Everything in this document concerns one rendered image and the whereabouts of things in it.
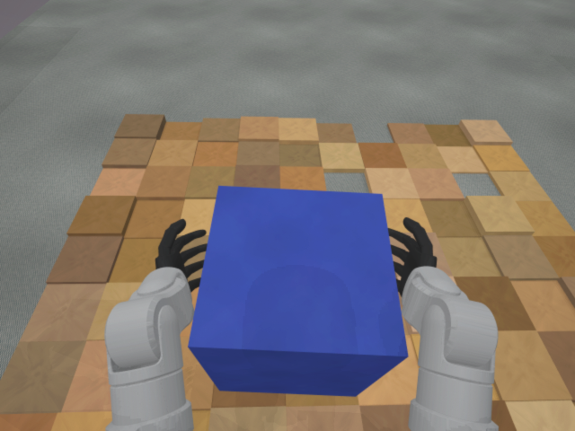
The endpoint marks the carton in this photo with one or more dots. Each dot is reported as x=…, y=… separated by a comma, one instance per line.
x=298, y=293

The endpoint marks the robot right forearm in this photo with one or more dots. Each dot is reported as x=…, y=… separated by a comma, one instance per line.
x=458, y=340

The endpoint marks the right robot hand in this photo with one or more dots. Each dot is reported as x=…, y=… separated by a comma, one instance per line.
x=420, y=252

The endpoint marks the robot left forearm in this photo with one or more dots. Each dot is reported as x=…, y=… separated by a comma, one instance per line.
x=143, y=343

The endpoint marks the left robot hand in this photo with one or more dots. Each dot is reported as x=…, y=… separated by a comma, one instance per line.
x=169, y=251

